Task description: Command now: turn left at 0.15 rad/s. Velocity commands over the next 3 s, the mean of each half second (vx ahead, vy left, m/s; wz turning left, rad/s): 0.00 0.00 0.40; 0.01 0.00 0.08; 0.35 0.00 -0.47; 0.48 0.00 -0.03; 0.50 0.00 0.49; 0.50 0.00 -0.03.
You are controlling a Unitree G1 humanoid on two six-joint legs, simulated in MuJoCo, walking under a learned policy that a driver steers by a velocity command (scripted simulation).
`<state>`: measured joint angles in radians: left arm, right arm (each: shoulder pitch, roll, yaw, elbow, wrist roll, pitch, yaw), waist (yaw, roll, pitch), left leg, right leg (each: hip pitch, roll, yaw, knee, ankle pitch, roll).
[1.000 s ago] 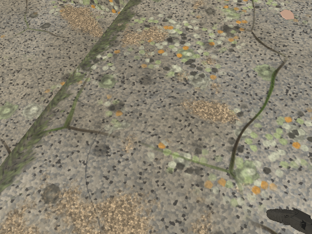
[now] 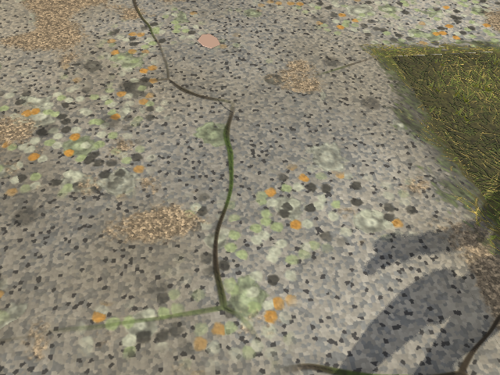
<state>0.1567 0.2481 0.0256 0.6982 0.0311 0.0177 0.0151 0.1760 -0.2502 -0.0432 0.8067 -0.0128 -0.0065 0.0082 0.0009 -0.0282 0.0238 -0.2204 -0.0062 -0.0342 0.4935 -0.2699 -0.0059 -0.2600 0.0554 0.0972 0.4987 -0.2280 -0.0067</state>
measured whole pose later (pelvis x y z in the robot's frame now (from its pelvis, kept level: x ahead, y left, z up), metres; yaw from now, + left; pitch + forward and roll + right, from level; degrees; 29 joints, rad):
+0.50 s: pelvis -0.02 +0.02 +0.00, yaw +16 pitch +1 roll -1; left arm 0.17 0.29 0.08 0.69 0.00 0.02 0.04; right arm 0.14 -0.31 -0.07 0.68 0.03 0.07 0.02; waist 0.02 -0.01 0.07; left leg -0.38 0.04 0.03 0.78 -0.39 -0.04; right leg -0.26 -0.08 -0.14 0.51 -0.26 0.02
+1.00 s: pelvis -0.02 +0.05 -0.01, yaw +16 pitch +0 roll +1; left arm 0.23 0.28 0.06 0.76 -0.02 0.03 0.02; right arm 0.12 -0.25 -0.04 0.73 0.00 0.02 -0.03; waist 0.03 0.00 0.02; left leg -0.25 -0.03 0.09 0.55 -0.31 0.06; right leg -0.25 -0.04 0.00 0.58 -0.35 0.00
